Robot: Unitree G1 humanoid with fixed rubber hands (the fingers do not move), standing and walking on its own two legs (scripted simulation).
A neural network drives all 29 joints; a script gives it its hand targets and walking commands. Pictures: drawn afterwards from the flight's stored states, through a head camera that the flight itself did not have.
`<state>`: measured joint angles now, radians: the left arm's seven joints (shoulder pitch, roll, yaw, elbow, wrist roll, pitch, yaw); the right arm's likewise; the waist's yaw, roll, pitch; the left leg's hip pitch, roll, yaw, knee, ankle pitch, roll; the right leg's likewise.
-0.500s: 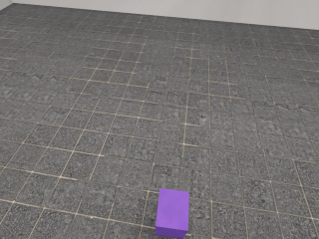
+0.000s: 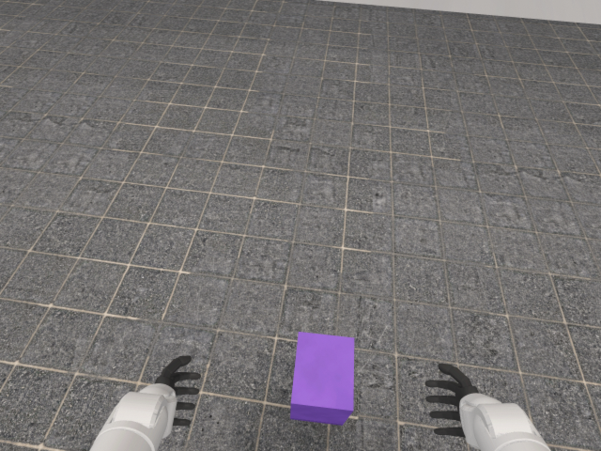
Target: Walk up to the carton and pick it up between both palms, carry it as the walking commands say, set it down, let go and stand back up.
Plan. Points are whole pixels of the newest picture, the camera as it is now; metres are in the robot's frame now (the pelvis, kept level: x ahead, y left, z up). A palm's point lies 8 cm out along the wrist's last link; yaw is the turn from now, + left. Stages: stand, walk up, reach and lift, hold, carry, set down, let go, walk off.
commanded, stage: reach and lift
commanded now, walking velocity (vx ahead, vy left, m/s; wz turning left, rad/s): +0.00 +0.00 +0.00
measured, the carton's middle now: (321, 380) +0.36 -0.07 -0.63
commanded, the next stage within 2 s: none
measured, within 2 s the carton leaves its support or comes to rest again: neither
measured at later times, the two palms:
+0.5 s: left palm (194, 419) +0.19 +0.17 -0.15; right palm (447, 435) +0.16 -0.21 -0.14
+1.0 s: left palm (240, 333) +0.34 +0.11 -0.19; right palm (413, 357) +0.29 -0.20 -0.19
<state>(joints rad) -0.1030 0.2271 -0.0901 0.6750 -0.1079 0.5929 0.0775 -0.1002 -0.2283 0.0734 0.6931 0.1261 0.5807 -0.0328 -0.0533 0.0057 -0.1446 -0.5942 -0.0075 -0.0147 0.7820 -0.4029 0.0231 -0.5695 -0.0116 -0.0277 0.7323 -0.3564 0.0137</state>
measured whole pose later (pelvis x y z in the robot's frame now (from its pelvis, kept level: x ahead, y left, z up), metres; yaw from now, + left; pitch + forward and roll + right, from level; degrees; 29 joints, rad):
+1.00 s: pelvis -0.11 +0.00 -0.08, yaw -2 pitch +31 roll -1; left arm -0.87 0.07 0.21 0.87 0.09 0.19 0.13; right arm -0.76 -0.03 -0.30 0.77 -0.04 0.15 -0.13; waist -0.06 0.02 0.02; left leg -1.35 -0.04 -0.04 1.14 -0.34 0.00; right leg -1.33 0.03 0.04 1.11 -0.32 0.04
